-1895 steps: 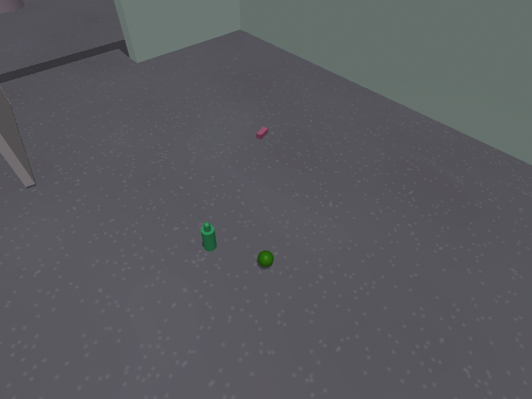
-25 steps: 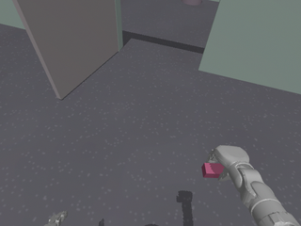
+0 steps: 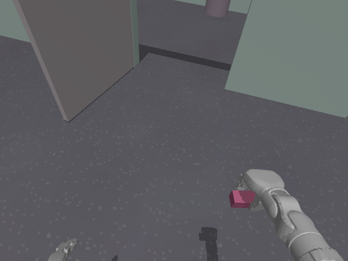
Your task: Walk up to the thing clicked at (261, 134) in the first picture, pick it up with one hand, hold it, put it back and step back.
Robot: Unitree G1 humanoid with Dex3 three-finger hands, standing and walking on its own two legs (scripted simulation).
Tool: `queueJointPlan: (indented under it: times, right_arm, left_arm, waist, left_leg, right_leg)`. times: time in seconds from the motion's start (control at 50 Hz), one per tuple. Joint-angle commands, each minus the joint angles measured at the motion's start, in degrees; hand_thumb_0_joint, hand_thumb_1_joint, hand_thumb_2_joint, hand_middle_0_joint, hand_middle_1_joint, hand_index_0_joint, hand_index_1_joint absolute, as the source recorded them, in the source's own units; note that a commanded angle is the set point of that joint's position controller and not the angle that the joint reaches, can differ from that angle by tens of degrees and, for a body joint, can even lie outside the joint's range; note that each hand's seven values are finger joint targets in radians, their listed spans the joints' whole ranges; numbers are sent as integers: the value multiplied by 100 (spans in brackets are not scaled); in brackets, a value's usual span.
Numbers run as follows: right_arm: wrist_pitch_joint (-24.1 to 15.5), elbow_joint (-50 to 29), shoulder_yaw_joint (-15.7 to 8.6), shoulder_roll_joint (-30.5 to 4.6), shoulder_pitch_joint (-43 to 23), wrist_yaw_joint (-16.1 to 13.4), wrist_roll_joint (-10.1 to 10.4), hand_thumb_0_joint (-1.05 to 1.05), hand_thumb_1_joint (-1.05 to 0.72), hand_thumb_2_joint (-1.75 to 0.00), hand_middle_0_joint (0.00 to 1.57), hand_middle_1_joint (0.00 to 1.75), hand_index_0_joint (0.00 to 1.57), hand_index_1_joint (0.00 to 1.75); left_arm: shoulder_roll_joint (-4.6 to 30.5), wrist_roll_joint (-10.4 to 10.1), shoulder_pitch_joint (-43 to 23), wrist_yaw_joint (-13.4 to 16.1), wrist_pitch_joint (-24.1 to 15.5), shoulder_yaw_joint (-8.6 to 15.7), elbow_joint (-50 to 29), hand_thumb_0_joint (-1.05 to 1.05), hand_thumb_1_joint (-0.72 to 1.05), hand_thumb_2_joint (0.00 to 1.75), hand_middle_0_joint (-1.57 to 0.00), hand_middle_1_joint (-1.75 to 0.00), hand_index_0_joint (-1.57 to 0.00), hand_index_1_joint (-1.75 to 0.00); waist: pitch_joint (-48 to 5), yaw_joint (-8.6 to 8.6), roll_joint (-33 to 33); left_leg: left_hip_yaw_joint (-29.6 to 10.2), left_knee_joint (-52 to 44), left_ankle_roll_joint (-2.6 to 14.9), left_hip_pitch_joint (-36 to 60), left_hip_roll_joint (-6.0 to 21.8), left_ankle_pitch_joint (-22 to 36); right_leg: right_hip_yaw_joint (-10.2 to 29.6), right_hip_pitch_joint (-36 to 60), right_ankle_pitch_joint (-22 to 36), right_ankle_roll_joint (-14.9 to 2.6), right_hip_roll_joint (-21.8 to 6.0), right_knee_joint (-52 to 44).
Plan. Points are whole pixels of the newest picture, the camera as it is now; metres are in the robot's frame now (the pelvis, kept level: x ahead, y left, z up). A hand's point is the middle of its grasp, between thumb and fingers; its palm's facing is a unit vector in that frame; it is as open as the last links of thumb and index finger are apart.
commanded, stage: hold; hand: right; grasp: from above
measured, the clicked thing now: (246, 199) +0.31 -0.20 -0.08
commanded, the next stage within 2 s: crouch in 0.94 s
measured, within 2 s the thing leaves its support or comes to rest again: neither
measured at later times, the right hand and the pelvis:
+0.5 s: hand (259, 203) +0.28 -0.21 -0.03, palm faces -0.47 +0.04 -0.88, open 6.3 cm; pelvis -0.01 +0.00 +0.00, yaw +0 degrees
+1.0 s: hand (259, 198) +0.29 -0.22 -0.02, palm faces -0.46 +0.05 -0.89, open 6.3 cm; pelvis +0.00 +0.00 +0.01, yaw +0 degrees
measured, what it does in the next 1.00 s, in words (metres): stands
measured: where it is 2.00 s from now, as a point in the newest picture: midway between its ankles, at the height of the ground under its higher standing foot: outside the picture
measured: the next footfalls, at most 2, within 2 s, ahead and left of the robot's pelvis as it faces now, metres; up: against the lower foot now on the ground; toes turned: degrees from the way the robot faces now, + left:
none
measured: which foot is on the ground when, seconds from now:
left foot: down 0.00-1.00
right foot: down 0.00-1.00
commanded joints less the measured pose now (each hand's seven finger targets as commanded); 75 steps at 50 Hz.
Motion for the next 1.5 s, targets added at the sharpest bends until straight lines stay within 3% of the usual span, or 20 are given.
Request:
queueJointPlan:
  times: [0.0,0.18,0.22,0.28,0.36,0.44,0.54,0.6,0.64,0.68,0.82,0.88,0.92,1.02,1.04,1.16,1.26,1.36,1.44,1.48]
  right_arm:
    - [-34,-1083,-684,-1256,-1752,-242,-20,0,-93,-12,128,6,130,4]
    - [-60,-1375,-703,-1307,-1874,-216,20,0,-95,-13,130,6,132,4]
    - [-40,-1425,-557,-1135,-1784,-193,48,0,-94,-14,130,7,132,6]
    - [-31,-1374,-697,-1274,-1763,-175,64,0,-96,-11,129,9,132,6]
    - [-43,-1420,-634,-1199,-1459,-78,91,0,-97,-12,131,7,133,4]
    - [-115,-1493,-651,-1273,-1737,-58,49,0,-94,-14,129,9,131,7]
    - [-158,-1516,-635,-1210,-1747,-110,71,0,-93,-17,131,8,132,7]
    - [-161,-1408,-797,-1361,-1759,-220,16,0,-92,-15,130,7,131,6]
    - [-147,-1462,-638,-1174,-1668,-251,51,0,-93,-16,129,9,131,7]
    - [-139,-1527,-811,-1407,-1846,-285,1,0,-94,-15,130,8,132,6]
    - [-37,-1220,-472,-1065,-1680,-188,75,0,-96,-14,131,8,133,6]
    - [-33,-1300,-602,-1219,-1585,-114,76,0,-93,-12,129,7,131,5]
    - [-52,-1257,-449,-1079,-1471,-42,109,0,-93,-15,130,6,132,5]
    - [-192,-1394,-772,-1393,-1813,-102,33,0,-95,-15,123,15,130,9]
    - [-199,-1279,-744,-1324,-1682,-140,1,0,-87,-9,115,12,122,5]
    - [-327,-822,-745,-1140,-1486,-556,-162,0,-90,-9,126,8,129,5]
    - [-442,9,-622,-921,-1574,-1079,-362,0,-93,-9,127,10,131,6]
    - [-514,634,-493,-819,-2261,-1631,-723,0,-93,-11,127,10,131,7]
    - [-561,1174,-537,-733,-2732,-2126,-1001,0,-92,-12,126,13,130,9]
    - [-559,1329,-721,-975,-2970,-2329,-1145,0,-92,-12,126,14,130,10]
  left_arm:
    - [719,-13,-493,67,-247,210,-777,0,90,90,-20,-30,-20,-30]
    - [706,-28,-630,106,-257,193,-795,0,90,90,-20,-30,-20,-30]
    - [663,-22,-653,109,-257,168,-794,0,90,90,-20,-30,-20,-30]
    - [683,-31,-673,120,-265,173,-794,0,90,90,-20,-30,-20,-30]
    - [657,-54,-761,120,-254,137,-848,0,90,90,-20,-30,-20,-30]
    - [649,-38,-762,138,-238,125,-844,0,90,90,-20,-30,-20,-30]
    - [654,-34,-738,145,-236,129,-836,0,90,90,-20,-30,-20,-30]
    - [646,-39,-735,155,-222,125,-799,0,90,90,-20,-30,-20,-30]
    - [651,-29,-741,140,-221,136,-803,0,90,90,-20,-30,-20,-30]
    - [676,-34,-686,143,-212,164,-753,0,90,90,-20,-30,-20,-30]
    - [675,-57,-655,132,-176,186,-734,0,90,90,-20,-30,-20,-30]
    - [682,-68,-704,122,-148,193,-792,0,90,90,-20,-30,-20,-30]
    - [664,-68,-756,117,-125,170,-840,0,90,90,-20,-30,-20,-30]
    - [672,-53,-667,130,-105,155,-851,0,90,91,-20,-30,-20,-30]
    - [653,-41,-664,135,-99,149,-832,0,87,89,-20,-30,-20,-30]
    - [687,-7,-489,117,-56,230,-708,0,90,90,-20,-30,-20,-30]
    - [713,84,-329,36,7,284,-584,0,90,90,-20,-30,-20,-30]
    - [785,196,-74,-63,-12,399,-380,0,90,90,-20,-30,-20,-30]
    - [807,321,153,-162,-56,484,-312,0,90,90,-20,-30,-20,-30]
    - [860,346,203,-173,-85,529,-285,0,90,90,-20,-30,-20,-30]
  waist:
    - [-1317,-99,224]
    - [-1330,-100,269]
    - [-1281,-85,293]
    - [-1222,-103,266]
    - [-1082,-146,382]
    - [-1050,-97,211]
    - [-1172,-61,235]
    - [-1140,-92,183]
    - [-1193,-99,238]
    - [-1366,-139,95]
    - [-1202,-72,273]
    - [-1124,-183,265]
    - [-995,-159,329]
    - [-1119,-133,198]
    - [-1107,-107,208]
    - [-1186,-37,369]
    - [-1039,106,567]
    - [-1498,291,362]
    - [-2053,370,324]
    - [-2456,357,84]
  left_leg:
    - [184,-517,187,483,-269,879]
    - [148,-688,150,557,-233,788]
    - [154,-704,150,549,-236,802]
    - [170,-747,165,570,-250,667]
    - [161,-811,161,626,-231,600]
    - [154,-832,184,528,-242,519]
    - [170,-806,191,615,-255,738]
    - [165,-848,181,608,-239,684]
    - [189,-822,188,656,-250,756]
    - [184,-792,198,743,-247,928]
    - [213,-820,200,745,-262,1152]
    - [247,-869,214,804,-253,1057]
    - [239,-892,214,767,-250,972]
    - [189,-871,209,773,-239,980]
    - [189,-865,203,735,-232,996]
    - [228,-687,204,607,-240,1260]
    - [253,-362,175,59,-192,1048]
    - [248,601,211,-1046,-190,830]
    - [264,1629,247,-2028,-198,599]
    - [252,2058,263,-2448,-203,485]
  right_leg:
    - [24,742,1135,-106,229,-480]
    - [-18,906,1032,-132,258,-572]
    - [-12,937,1028,-133,251,-607]
    - [2,922,924,-119,232,-665]
    - [-4,893,859,-136,243,-729]
    - [12,964,773,-122,228,-792]
    - [12,1076,1002,-119,226,-776]
    - [-10,1056,954,-119,249,-777]
    - [20,1087,1043,-102,239,-789]
    - [4,1157,1231,-93,235,-763]
    - [-2,1164,1428,-101,220,-801]
    - [28,1123,1381,-93,209,-853]
    - [43,1094,1285,-96,208,-887]
    - [4,1114,1270,-103,235,-842]
    - [2,1104,1285,-107,246,-807]
    - [2,1027,1557,-90,250,-617]
    - [23,374,1239,-96,276,-145]
    - [76,-454,976,-47,245,872]
    - [107,-1608,693,-38,237,1992]
    - [109,-2056,566,-43,238,2479]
